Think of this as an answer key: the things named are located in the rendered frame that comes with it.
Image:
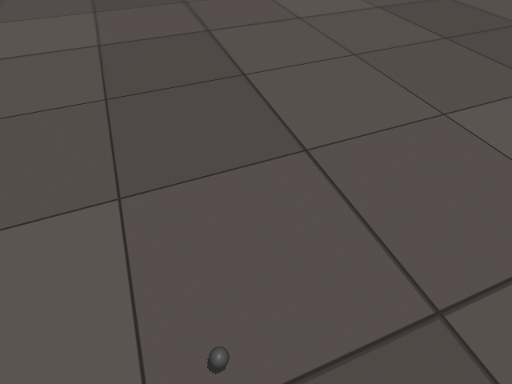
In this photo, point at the ball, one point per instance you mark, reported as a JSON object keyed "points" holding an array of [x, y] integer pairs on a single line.
{"points": [[219, 357]]}

